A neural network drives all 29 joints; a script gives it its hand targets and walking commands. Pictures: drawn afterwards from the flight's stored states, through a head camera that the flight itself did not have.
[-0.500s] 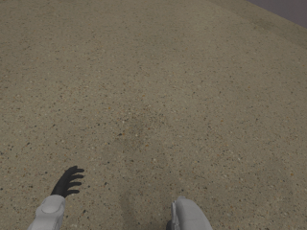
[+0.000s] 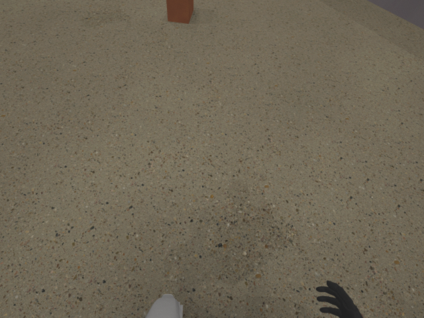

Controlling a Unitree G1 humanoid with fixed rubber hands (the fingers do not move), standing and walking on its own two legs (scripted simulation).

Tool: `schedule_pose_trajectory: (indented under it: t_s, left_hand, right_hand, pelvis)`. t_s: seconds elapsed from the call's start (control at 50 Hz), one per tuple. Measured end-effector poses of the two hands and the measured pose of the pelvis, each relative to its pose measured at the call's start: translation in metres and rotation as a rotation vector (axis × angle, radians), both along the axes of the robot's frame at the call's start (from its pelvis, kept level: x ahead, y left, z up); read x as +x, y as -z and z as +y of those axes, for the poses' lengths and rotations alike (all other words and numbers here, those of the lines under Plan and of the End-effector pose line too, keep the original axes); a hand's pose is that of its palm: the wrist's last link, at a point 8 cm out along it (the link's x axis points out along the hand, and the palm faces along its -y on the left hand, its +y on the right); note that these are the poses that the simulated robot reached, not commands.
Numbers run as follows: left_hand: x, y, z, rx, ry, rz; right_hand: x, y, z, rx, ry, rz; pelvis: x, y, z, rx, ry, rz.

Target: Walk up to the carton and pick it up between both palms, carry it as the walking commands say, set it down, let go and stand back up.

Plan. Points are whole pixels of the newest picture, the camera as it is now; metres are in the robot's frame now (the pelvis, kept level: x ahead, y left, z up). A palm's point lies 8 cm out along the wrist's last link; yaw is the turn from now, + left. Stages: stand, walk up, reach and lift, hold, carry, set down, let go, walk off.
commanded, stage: walk up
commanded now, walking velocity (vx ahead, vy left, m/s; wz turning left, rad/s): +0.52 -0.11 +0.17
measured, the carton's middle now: (180, 2) +2.74 +0.25 -0.62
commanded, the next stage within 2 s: none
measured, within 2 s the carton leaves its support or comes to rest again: neither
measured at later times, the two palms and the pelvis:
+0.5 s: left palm (131, 187) +0.41 +0.20 -0.09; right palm (342, 249) +0.28 -0.30 -0.13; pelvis +0.29 -0.05 +0.00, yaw +4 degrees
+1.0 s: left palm (96, 151) +0.52 +0.32 -0.10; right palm (281, 133) +0.60 -0.20 -0.08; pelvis +0.50 +0.05 +0.03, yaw +3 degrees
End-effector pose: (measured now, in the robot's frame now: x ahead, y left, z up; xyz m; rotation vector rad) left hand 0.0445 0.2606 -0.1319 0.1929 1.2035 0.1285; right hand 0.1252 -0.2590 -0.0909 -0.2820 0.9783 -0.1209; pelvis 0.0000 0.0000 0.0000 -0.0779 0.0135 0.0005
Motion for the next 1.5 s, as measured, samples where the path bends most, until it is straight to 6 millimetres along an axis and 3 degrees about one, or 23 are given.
schedule_pose_trajectory:
  t_s: [0.04, 0.08, 0.18, 0.3, 0.36, 0.4, 0.44, 0.48, 0.58, 0.66, 0.72, 0.82, 0.92, 0.98, 1.04, 1.12, 1.2, 1.26, 1.34, 1.38, 1.42, 1.5]
  left_hand:
    - [0.029, 0.004, 0.007, -0.006, 0.001, -0.01]
    - [0.065, -0.003, 0.009, -0.01, 0.002, -0.041]
    - [0.168, -0.027, 0.006, -0.018, 0.013, -0.149]
    - [0.293, -0.044, -0.018, -0.021, 0.075, -0.259]
    - [0.349, -0.047, -0.038, -0.014, 0.105, -0.304]
    - [0.376, -0.042, -0.048, 0.004, 0.103, -0.322]
    - [0.384, -0.036, -0.054, 0.02, 0.096, -0.303]
    - [0.376, -0.036, -0.057, 0.025, 0.069, -0.256]
    - [0.34, -0.051, -0.052, 0.045, -0.029, -0.133]
    - [0.332, -0.06, -0.046, 0.051, -0.064, -0.052]
    - [0.343, -0.064, -0.039, 0.048, -0.077, -0.017]
    - [0.375, -0.062, -0.014, 0.044, -0.092, 0.026]
    - [0.417, -0.041, 0.029, 0.029, -0.087, 0.068]
    - [0.459, -0.033, 0.053, 0.024, -0.063, 0.045]
    - [0.52, -0.035, 0.065, 0.011, -0.04, -0.036]
    - [0.599, -0.035, 0.065, -0.017, -0.018, -0.152]
    - [0.666, -0.037, 0.052, -0.047, 0.004, -0.223]
    - [0.711, -0.04, 0.036, -0.07, 0.02, -0.258]
    - [0.761, -0.04, 0.013, -0.067, 0.04, -0.263]
    - [0.778, -0.037, 0.005, -0.043, 0.041, -0.251]
    - [0.783, -0.036, 0.002, -0.014, 0.041, -0.225]
    - [0.76, -0.049, 0.008, 0.037, -0.004, -0.119]
  right_hand:
    - [0.018, 0.002, 0.008, -0.005, 0.002, 0.01]
    - [0.021, -0.002, 0.009, -0.013, 0.018, 0.056]
    - [0.004, -0.013, 0.002, -0.033, 0.074, 0.239]
    - [-0.009, -0.013, -0.014, -0.026, 0.149, 0.425]
    - [0.006, -0.002, -0.024, -0.004, 0.168, 0.487]
    - [0.031, 0.015, -0.034, 0.015, 0.163, 0.5]
    - [0.071, 0.031, -0.042, 0.032, 0.145, 0.458]
    - [0.123, 0.036, -0.045, 0.046, 0.114, 0.379]
    - [0.249, 0.022, -0.04, 0.085, 0.029, 0.204]
    - [0.322, 0.007, -0.03, 0.108, -0.008, 0.13]
    - [0.359, 0.001, -0.018, 0.119, -0.024, 0.116]
    - [0.413, -0.002, 0.009, 0.121, -0.047, 0.128]
    - [0.465, 0.002, 0.043, 0.079, -0.066, 0.137]
    - [0.477, -0.002, 0.057, 0.045, -0.051, 0.154]
    - [0.469, -0.016, 0.056, -0.001, -0.014, 0.202]
    - [0.458, -0.026, 0.051, -0.046, 0.04, 0.274]
    - [0.46, -0.031, 0.043, -0.069, 0.088, 0.315]
    - [0.473, -0.028, 0.036, -0.064, 0.106, 0.342]
    - [0.51, -0.011, 0.026, -0.026, 0.103, 0.368]
    - [0.534, 0.006, 0.021, 0.006, 0.096, 0.37]
    - [0.565, 0.021, 0.019, 0.039, 0.08, 0.349]
    - [0.644, 0.025, 0.025, 0.093, 0.038, 0.242]
  pelvis:
    - [0.024, 0.002, 0.007, 0.0, -0.004, 0.007]
    - [0.048, -0.005, 0.01, -0.003, -0.008, 0.018]
    - [0.107, -0.023, 0.008, 0.002, -0.021, 0.045]
    - [0.172, -0.023, -0.009, 0.03, -0.036, 0.045]
    - [0.21, -0.015, -0.024, 0.054, -0.042, 0.062]
    - [0.238, -0.004, -0.035, 0.076, -0.048, 0.063]
    - [0.26, 0.003, -0.044, 0.091, -0.051, 0.032]
    - [0.279, -0.001, -0.049, 0.094, -0.06, 0.001]
    - [0.326, -0.022, -0.05, 0.097, -0.081, -0.033]
    - [0.358, -0.034, -0.045, 0.11, -0.053, -0.035]
    - [0.382, -0.039, -0.035, 0.106, -0.053, -0.026]
    - [0.425, -0.04, -0.01, 0.087, -0.049, 0.018]
    - [0.468, -0.028, 0.026, 0.058, -0.055, 0.07]
    - [0.492, -0.027, 0.043, 0.049, -0.052, 0.068]
    - [0.518, -0.034, 0.052, 0.032, -0.047, 0.07]
    - [0.553, -0.036, 0.057, 0.029, -0.05, 0.059]
    - [0.587, -0.034, 0.052, 0.036, -0.055, 0.045]
    - [0.615, -0.033, 0.045, 0.044, -0.056, 0.046]
    - [0.655, -0.025, 0.03, 0.065, -0.058, 0.083]
    - [0.678, -0.017, 0.021, 0.078, -0.06, 0.089]
    - [0.696, -0.012, 0.014, 0.086, -0.061, 0.059]
    - [0.731, -0.022, 0.01, 0.093, -0.072, 0.011]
